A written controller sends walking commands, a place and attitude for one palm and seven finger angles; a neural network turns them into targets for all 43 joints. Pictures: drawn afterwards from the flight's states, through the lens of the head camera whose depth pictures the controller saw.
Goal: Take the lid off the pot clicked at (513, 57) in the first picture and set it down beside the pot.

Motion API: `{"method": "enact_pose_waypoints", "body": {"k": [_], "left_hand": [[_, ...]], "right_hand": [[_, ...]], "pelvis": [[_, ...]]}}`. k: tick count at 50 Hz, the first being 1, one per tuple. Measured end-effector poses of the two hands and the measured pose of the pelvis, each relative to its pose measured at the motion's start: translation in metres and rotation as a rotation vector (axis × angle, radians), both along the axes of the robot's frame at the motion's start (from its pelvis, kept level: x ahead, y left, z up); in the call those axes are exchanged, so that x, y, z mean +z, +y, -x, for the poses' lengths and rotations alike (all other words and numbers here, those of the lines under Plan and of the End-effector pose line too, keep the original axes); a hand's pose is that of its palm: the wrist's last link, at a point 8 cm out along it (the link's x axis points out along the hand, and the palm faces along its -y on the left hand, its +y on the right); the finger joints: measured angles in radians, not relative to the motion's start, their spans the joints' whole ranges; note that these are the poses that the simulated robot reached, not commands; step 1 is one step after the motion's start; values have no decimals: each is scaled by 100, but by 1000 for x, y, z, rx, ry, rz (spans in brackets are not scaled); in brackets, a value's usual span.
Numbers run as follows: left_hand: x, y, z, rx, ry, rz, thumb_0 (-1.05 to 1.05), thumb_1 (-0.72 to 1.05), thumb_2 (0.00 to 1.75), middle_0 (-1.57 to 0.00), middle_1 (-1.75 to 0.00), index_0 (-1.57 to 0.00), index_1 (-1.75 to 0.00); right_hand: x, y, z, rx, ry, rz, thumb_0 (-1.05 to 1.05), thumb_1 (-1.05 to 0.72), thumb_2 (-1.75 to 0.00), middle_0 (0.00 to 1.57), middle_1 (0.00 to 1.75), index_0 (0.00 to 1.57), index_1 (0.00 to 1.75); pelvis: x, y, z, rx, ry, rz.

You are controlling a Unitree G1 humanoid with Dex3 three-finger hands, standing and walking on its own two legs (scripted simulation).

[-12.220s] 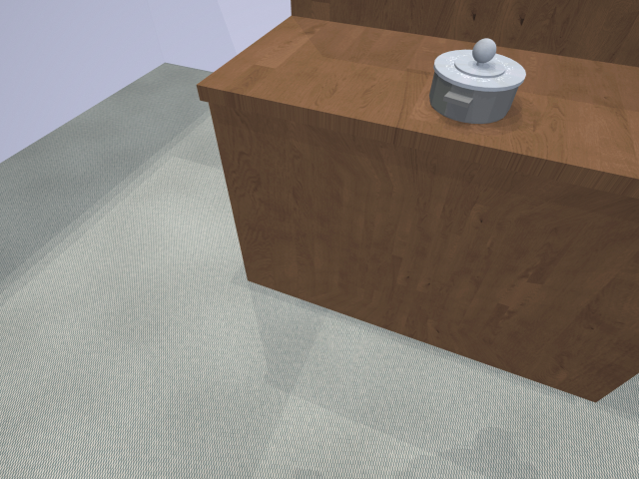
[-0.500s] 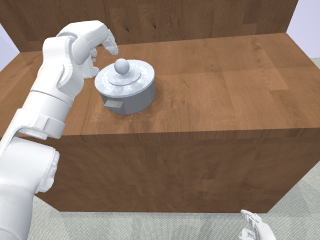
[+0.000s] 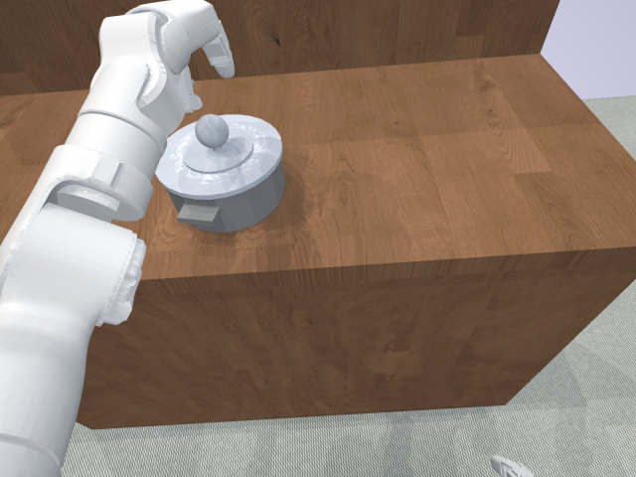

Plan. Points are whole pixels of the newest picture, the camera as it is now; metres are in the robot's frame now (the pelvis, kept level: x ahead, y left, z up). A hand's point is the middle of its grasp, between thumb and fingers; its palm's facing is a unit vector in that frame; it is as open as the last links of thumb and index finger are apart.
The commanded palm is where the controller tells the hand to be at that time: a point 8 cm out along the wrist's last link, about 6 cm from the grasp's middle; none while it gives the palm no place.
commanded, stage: move the open hand above the knob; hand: left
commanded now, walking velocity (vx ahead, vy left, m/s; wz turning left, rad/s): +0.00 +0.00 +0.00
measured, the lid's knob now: (212, 131) +0.54 +0.13 +0.17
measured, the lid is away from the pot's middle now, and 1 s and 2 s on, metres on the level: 0.00 0.00 0.00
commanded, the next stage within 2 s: lower the open fingers around the knob in 0.72 s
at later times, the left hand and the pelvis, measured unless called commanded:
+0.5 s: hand (183, 81) +0.50 +0.13 +0.26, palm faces -0.21 -0.04 -0.98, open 10.0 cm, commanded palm +0.48 +0.13 +0.31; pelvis +0.01 +0.01 +0.00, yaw -1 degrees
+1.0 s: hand (184, 91) +0.50 +0.13 +0.25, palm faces -0.26 -0.07 -0.96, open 10.0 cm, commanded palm +0.49 +0.14 +0.30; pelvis +0.01 +0.01 +0.00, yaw +0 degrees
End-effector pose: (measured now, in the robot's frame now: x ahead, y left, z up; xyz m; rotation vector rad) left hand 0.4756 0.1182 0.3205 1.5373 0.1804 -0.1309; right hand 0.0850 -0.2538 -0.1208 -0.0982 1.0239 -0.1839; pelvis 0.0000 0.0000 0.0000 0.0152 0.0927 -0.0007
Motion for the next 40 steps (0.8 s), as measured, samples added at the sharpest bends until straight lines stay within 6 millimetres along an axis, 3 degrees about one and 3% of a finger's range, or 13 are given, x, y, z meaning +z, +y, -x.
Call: {"method": "enact_pose_waypoints", "body": {"k": [8,14,29,40], "left_hand": [[1,-7,-14,-11,6,6,0,-38,168,-89,-8,-88,-8],[-3,-5,-20,-12,13,19,0,-38,168,-89,-8,-88,-8],[-4,15,-12,1,8,7,0,-38,168,-89,-8,-88,-8],[-1,10,-11,-13,-6,14,0,-38,168,-89,-8,-89,-8]], "right_hand": [[-4,-3,23,-37,68,10,1,-91,-90,20,30,20,30],[-4,-3,30,-53,86,15,1,-91,-90,20,30,20,30],[4,4,-3,-12,12,20,1,-91,-90,20,30,20,30],[4,12,-14,8,-13,12,0,-91,-90,20,30,20,30]], "pelvis": [[0,1,-5,-10,23,2],[1,3,-8,-18,28,2],[0,6,-9,-6,23,5],[0,10,-8,-1,28,5]]}}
